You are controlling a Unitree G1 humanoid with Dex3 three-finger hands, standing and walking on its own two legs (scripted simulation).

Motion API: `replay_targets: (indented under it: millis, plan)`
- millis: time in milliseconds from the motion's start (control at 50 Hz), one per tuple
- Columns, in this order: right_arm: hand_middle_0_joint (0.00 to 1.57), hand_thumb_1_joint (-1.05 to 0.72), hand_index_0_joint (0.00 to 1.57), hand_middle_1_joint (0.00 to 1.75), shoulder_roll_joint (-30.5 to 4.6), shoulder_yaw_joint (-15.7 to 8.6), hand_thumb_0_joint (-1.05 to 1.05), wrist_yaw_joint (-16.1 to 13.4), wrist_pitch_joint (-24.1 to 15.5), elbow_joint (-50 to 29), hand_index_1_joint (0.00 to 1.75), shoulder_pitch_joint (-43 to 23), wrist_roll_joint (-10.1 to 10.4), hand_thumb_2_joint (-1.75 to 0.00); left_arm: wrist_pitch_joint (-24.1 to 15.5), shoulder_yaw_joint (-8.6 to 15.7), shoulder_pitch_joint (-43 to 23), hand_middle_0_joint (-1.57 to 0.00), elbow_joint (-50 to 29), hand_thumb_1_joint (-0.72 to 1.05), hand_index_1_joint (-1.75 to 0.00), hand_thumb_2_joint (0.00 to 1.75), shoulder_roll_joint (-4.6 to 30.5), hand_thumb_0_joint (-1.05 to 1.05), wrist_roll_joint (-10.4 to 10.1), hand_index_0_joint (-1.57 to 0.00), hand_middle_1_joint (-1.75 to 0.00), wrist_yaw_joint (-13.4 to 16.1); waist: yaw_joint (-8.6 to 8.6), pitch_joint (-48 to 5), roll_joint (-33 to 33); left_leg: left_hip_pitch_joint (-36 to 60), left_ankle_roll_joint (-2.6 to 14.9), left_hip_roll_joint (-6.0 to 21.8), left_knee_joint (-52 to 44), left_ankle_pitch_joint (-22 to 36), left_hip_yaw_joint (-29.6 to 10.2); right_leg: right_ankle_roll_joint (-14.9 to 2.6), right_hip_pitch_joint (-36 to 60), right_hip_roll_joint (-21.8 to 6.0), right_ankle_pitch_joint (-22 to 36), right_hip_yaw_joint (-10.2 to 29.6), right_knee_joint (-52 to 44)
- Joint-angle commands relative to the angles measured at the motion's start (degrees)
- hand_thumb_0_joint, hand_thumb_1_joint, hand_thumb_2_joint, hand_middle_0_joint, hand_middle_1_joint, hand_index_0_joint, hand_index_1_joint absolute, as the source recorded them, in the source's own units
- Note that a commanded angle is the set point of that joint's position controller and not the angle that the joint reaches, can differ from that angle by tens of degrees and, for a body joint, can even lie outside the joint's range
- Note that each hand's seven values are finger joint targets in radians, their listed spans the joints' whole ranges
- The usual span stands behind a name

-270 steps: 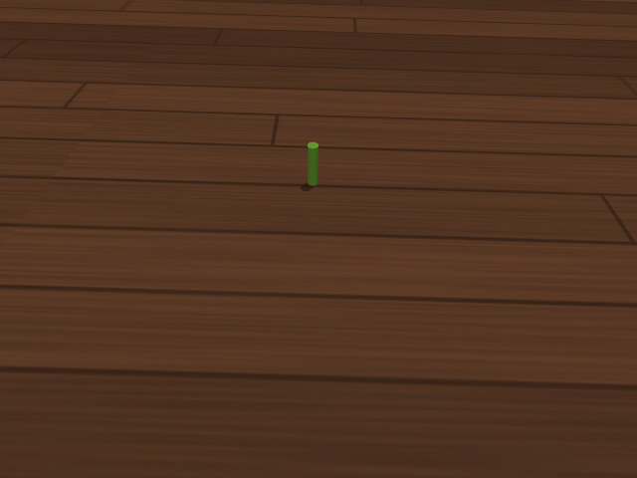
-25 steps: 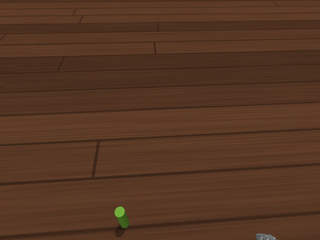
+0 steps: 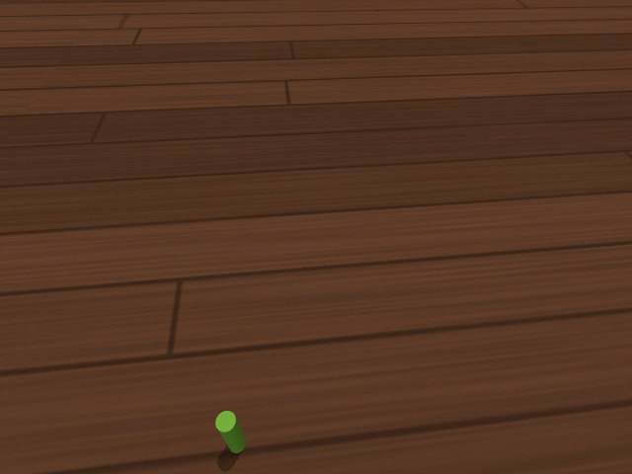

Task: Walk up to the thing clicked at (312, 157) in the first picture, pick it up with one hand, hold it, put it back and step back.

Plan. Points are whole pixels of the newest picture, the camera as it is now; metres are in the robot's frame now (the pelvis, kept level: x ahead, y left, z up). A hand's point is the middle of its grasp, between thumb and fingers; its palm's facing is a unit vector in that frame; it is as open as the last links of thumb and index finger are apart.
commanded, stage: walk up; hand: left
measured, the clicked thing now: (231, 433) +0.35 +0.22 -0.67
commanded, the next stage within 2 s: stand in 0.18 s
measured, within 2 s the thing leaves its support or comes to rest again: neither
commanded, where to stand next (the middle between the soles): +0.04 +0.00 m, yaw +0 degrees
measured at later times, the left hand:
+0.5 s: hand out of the picture +0.09 +0.25 -0.16, palm faces -0.02 -0.94 -0.34, open 7.4 cm
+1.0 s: hand out of the picture +0.10 +0.24 -0.15, palm faces -0.02 -0.94 -0.34, open 7.4 cm
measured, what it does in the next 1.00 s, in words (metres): stands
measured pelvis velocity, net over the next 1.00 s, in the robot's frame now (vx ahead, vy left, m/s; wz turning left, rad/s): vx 0.02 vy -0.01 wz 0.00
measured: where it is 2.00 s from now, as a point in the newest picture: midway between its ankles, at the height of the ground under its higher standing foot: outside the picture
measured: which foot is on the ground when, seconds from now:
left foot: down 0.00-1.00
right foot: down 0.00-1.00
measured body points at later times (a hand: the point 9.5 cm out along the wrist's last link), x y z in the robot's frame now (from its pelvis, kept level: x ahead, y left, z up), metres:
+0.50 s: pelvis +0.01 +0.00 +0.00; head +0.02 +0.00 +0.45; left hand +0.09 +0.30 -0.13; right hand +0.10 -0.30 -0.13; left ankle +0.02 +0.12 -0.75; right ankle +0.01 -0.13 -0.75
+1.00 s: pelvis +0.02 -0.01 +0.00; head +0.03 -0.01 +0.45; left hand +0.10 +0.29 -0.13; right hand +0.10 -0.31 -0.14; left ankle +0.02 +0.12 -0.75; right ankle +0.01 -0.13 -0.75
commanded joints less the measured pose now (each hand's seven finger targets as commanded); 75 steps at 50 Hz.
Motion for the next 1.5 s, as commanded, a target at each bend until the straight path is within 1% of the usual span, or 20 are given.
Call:
replay_targets:
  millis: [0, 140, 160, 220, 240, 320, 400, 480, 560, 600, 680, 720, 740, 900, 1160, 1280, 1340, 1380, 1440, 1480]
  plan:
    - [0.20, -0.90, 0.20, 0.30, -12.39, -1.98, 0.00, -0.90, -1.35, -3.86, 0.30, -3.54, 0.09, -0.90, -1.04, 2.13, -2.89, -0.20, -3.52, 0.90, -0.30, 0.90, 12.11, 0.00, 0.20, -0.20, -0.30, 1.01, 0.62, -4.86, 0.08, -0.01, 1.50, 5.97, -3.52, 1.93, -6.10, -1.34, 0.19, -6.31, 2.01, 5.75, -3.64]
    - [0.20, -0.90, 0.20, 0.30, -12.28, -2.10, 0.00, -0.87, -1.26, -4.16, 0.30, -3.47, 0.12, -0.90, -1.03, 2.17, -2.79, -0.20, -3.75, 0.90, -0.30, 0.90, 12.11, 0.00, 0.32, -0.20, -0.30, 1.07, 0.50, -5.36, -0.26, 0.55, 1.60, 6.10, -3.23, 2.85, -5.88, -1.34, 0.33, -6.23, 2.67, 5.80, -3.44]
    - [0.20, -0.90, 0.20, 0.30, -12.22, -2.02, 0.00, -0.99, -1.22, -4.45, 0.30, -3.34, -0.35, -0.90, -1.15, 1.75, -2.74, -0.20, -4.11, 0.90, -0.30, 0.90, 12.63, 0.00, 0.34, -0.20, -0.30, 1.24, 0.24, -5.96, -0.31, 0.80, 1.31, 6.72, -3.99, 3.10, -5.60, -1.45, 0.39, -6.89, 1.91, 5.79, -3.27]
    - [0.20, -0.90, 0.20, 0.30, -12.51, -2.07, 0.00, -0.96, -1.20, -4.37, 0.30, -3.87, -0.23, -0.90, -1.20, 1.42, -1.93, -0.20, -3.82, 0.90, -0.30, 0.90, 11.95, 0.00, 0.20, -0.20, -0.30, 1.28, 0.71, -4.38, 0.19, 0.59, 1.16, 6.58, -4.09, 3.41, -5.75, -1.34, -0.52, -6.72, 1.08, 5.71, -3.51]
    - [0.20, -0.90, 0.20, 0.30, -12.23, -2.03, 0.00, -0.94, -1.28, -4.32, 0.30, -3.31, -0.30, -0.90, -1.27, 1.57, -2.51, -0.20, -3.94, 0.90, -0.30, 0.90, 12.64, 0.00, 0.16, -0.20, -0.30, 1.29, 0.34, -4.79, 0.20, 0.48, 1.09, 6.56, -4.30, 3.27, -5.67, -1.42, 0.18, -6.96, 1.22, 6.00, -3.54]
    - [0.20, -0.90, 0.20, 0.30, -12.50, -2.11, 0.00, -0.95, -1.34, -4.60, 0.30, -3.89, -0.17, -0.90, -1.38, 1.48, -2.14, -0.20, -4.12, 0.90, -0.30, 0.90, 12.59, 0.00, 0.27, -0.20, -0.30, 1.34, 0.60, -5.87, 0.33, 1.77, 1.42, 6.85, -3.89, 5.35, -5.54, -1.40, 0.46, -7.15, 3.51, 5.69, -3.31]
    - [0.20, -0.90, 0.20, 0.30, -12.18, -2.04, 0.00, -0.94, -1.43, -4.59, 0.30, -3.87, -0.26, -0.90, -1.48, 1.38, -1.96, -0.20, -4.18, 0.90, -0.30, 0.90, 12.80, 0.00, 0.26, -0.20, -0.30, 1.38, 0.53, -5.41, 0.11, 2.16, 1.05, 6.93, -3.89, 7.64, -5.62, -1.37, 0.14, -7.00, 5.00, 5.40, -2.92]
    - [0.20, -0.90, 0.20, 0.30, -12.21, -2.13, 0.00, -0.94, -1.28, -4.74, 0.30, -4.31, -0.11, -0.90, -1.44, 1.16, -1.36, -0.20, -3.95, 0.90, -0.30, 0.90, 12.51, 0.00, 0.30, -0.20, -0.30, 1.42, 0.64, -4.95, -0.77, 2.49, 1.00, 6.85, -3.75, 6.82, -5.53, -1.25, -0.25, -6.91, 4.13, 5.18, -3.29]
    - [0.20, -0.90, 0.20, 0.30, -12.34, -2.08, 0.00, -0.86, -1.20, -4.54, 0.30, -3.53, -0.20, -0.90, -1.59, 1.19, -1.75, -0.20, -4.25, 0.90, -0.30, 0.90, 12.90, 0.00, 0.14, -0.20, -0.30, 1.50, 0.32, -5.21, -0.20, 2.26, 0.97, 6.51, -3.53, 6.98, -5.10, -1.43, 0.64, -7.19, 5.79, 5.63, -3.57]
    - [0.20, -0.90, 0.20, 0.30, -12.68, -2.19, 0.00, -0.90, -1.21, -4.69, 0.30, -4.11, -0.16, -0.90, -1.57, 1.12, -1.38, -0.20, -4.28, 0.90, -0.30, 0.90, 12.66, 0.00, 0.21, -0.20, -0.30, 1.49, 0.53, -6.21, 0.74, 3.05, 1.10, 6.88, -2.97, 8.65, -5.07, -1.57, 1.26, -7.35, 7.76, 5.60, -3.14]
    - [0.20, -0.90, 0.20, 0.30, -12.15, -2.05, 0.00, -0.97, -1.21, -4.82, 0.30, -4.08, -0.16, -0.90, -1.49, 1.35, -1.47, -0.20, -4.24, 0.90, -0.30, 0.90, 13.24, 0.00, 0.31, -0.20, -0.30, 1.61, 0.48, -6.02, -0.16, 3.06, 1.06, 7.03, -3.38, 8.39, -5.14, -1.57, 1.35, -7.20, 7.05, 5.35, -3.00]
    - [0.20, -0.90, 0.20, 0.30, -12.06, -1.87, 0.00, -1.00, -1.17, -4.62, 0.30, -3.88, -0.15, -0.90, -1.34, 1.38, -1.69, -0.20, -4.30, 0.90, -0.30, 0.90, 13.31, 0.00, 0.18, -0.20, -0.30, 1.52, 0.55, -5.14, -0.26, 2.59, 0.85, 6.77, -3.94, 6.49, -5.05, -1.57, 0.88, -7.10, 5.24, 5.53, -3.27]
    - [0.20, -0.90, 0.20, 0.30, -12.43, -2.01, 0.00, -1.00, -1.20, -4.72, 0.30, -4.00, -0.11, -0.90, -1.41, 1.30, -1.47, -0.20, -4.30, 0.90, -0.30, 0.90, 12.90, 0.00, 0.23, -0.20, -0.30, 1.58, 0.73, -5.64, -0.25, 2.88, 1.01, 7.07, -3.63, 8.40, -5.40, -1.62, 1.62, -7.16, 6.94, 5.46, -3.07]
    - [0.20, -0.90, 0.20, 0.30, -12.31, -1.88, 0.00, -1.08, -1.19, -4.76, 0.30, -3.65, -0.17, -0.90, -1.39, 1.33, -1.36, -0.20, -4.35, 0.90, -0.30, 0.90, 13.13, 0.00, 0.17, -0.20, -0.30, 1.58, 0.64, -5.90, -0.02, 3.55, 0.83, 6.96, -3.34, 9.68, -4.86, -1.64, 1.73, -7.25, 8.80, 5.54, -3.00]
    - [0.20, -0.90, 0.20, 0.30, -12.36, -1.67, 0.00, -1.10, -1.11, -5.15, 0.30, -3.05, -0.08, -0.90, -1.26, 1.48, -1.30, -0.20, -4.14, 0.90, -0.30, 0.90, 12.92, 0.00, 0.10, -0.20, -0.30, 1.52, 0.75, -4.70, -0.22, 2.68, 0.79, 6.66, -3.85, 7.33, -4.90, -1.58, 1.47, -6.93, 6.38, 5.49, -3.76]
    - [0.20, -0.90, 0.20, 0.30, -12.23, -1.64, 0.00, -1.23, -1.24, -5.36, 0.30, -2.74, -0.15, -0.90, -1.36, 1.69, -1.43, -0.20, -4.39, 0.90, -0.30, 0.90, 13.30, 0.00, 0.09, -0.20, -0.30, 1.58, 0.74, -6.41, -0.18, 4.19, 0.87, 7.11, -3.05, 11.31, -4.81, -1.95, 2.62, -7.28, 10.94, 5.49, -2.59]
    - [0.20, -0.90, 0.20, 0.30, -12.41, -1.62, 0.00, -1.22, -1.08, -5.37, 0.30, -2.86, -0.06, -0.90, -1.36, 1.57, -0.84, -0.20, -4.19, 0.90, -0.30, 0.90, 13.15, 0.00, 0.18, -0.20, -0.30, 1.55, 0.84, -4.87, -0.54, 3.54, 0.76, 6.76, -3.21, 8.22, -4.85, -1.49, 1.47, -7.03, 8.25, 5.55, -3.61]
    - [0.20, -0.90, 0.20, 0.30, -12.33, -1.61, 0.00, -1.30, -1.00, -5.47, 0.30, -2.75, -0.11, -0.90, -1.15, 1.78, -1.42, -0.20, -4.32, 0.90, -0.30, 0.90, 13.56, 0.00, 0.17, -0.20, -0.30, 1.59, 0.70, -5.15, -0.18, 3.29, 0.78, 6.80, -3.56, 6.96, -4.91, -1.69, 1.54, -6.90, 6.25, 5.47, -3.47]
    - [0.20, -0.90, 0.20, 0.30, -12.36, -1.65, 0.00, -1.26, -1.09, -5.63, 0.30, -2.67, -0.09, -0.90, -1.25, 1.68, -0.84, -0.20, -4.38, 0.90, -0.30, 0.90, 13.33, 0.00, 0.23, -0.20, -0.30, 1.60, 0.84, -6.19, -0.06, 4.44, 0.99, 7.13, -3.05, 10.53, -4.78, -1.89, 2.15, -7.00, 10.19, 5.23, -2.83]
    - [0.20, -0.90, 0.20, 0.30, -12.21, -1.43, 0.00, -1.34, -1.22, -5.57, 0.30, -2.25, -0.13, -0.90, -1.31, 1.70, -1.40, -0.20, -4.39, 0.90, -0.30, 0.90, 13.26, 0.00, 0.13, -0.20, -0.30, 1.53, 0.71, -5.83, 0.14, 3.77, 0.85, 6.99, -3.14, 10.21, -4.57, -1.93, 2.71, -7.24, 10.46, 5.51, -2.91]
